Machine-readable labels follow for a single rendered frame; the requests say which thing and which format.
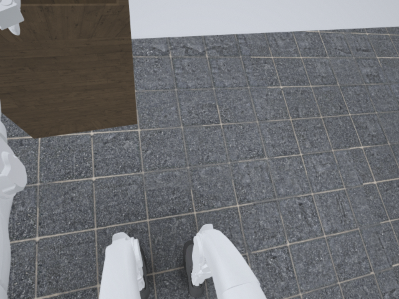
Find robot thigh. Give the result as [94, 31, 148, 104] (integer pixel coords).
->
[99, 237, 143, 299]
[193, 229, 267, 299]

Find robot right thigh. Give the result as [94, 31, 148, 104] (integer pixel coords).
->
[193, 229, 267, 299]

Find robot left thigh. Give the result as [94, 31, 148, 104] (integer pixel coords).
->
[99, 237, 143, 299]

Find cabinet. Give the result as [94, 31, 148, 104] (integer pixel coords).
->
[0, 0, 137, 139]

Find left robot hand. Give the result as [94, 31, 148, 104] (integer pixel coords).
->
[0, 0, 24, 36]

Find robot left upper arm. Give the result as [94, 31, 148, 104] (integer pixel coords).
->
[0, 139, 27, 299]

